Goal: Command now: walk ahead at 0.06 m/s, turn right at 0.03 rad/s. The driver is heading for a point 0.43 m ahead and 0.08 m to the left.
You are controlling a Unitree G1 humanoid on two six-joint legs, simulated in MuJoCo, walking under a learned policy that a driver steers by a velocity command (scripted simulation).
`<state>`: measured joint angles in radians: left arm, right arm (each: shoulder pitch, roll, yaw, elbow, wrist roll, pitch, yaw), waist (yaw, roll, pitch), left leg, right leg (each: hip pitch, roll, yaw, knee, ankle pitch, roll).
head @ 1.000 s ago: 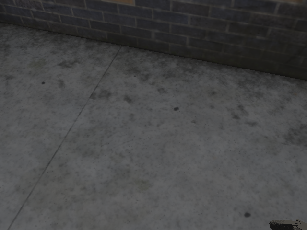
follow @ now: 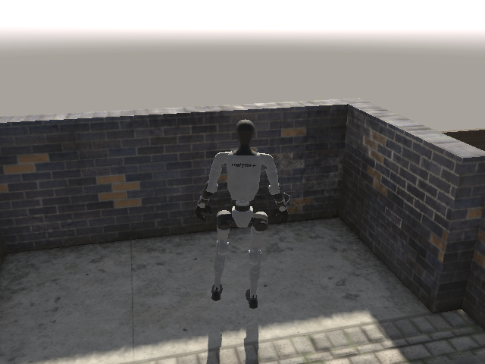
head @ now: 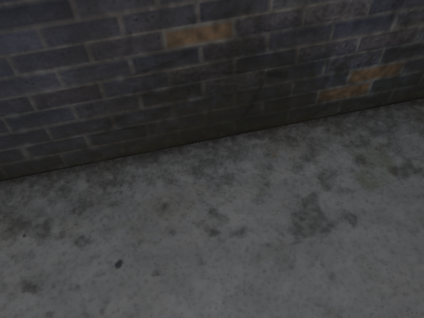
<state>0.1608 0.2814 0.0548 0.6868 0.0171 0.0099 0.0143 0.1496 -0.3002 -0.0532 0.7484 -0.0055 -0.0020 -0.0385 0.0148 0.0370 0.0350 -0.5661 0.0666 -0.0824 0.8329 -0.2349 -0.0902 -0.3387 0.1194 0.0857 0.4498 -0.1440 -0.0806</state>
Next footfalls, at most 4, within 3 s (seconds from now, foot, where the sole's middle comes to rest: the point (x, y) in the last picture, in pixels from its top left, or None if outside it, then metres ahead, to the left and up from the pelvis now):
0.08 left None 0.10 0.17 -0.77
0.60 left None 0.06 0.20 -0.77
1.10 right None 0.05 -0.04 -0.77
1.56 left None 0.10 0.19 -0.77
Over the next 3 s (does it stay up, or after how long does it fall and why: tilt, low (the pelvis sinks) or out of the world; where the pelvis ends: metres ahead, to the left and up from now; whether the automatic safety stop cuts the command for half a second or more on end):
stays up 0.37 0.17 0.00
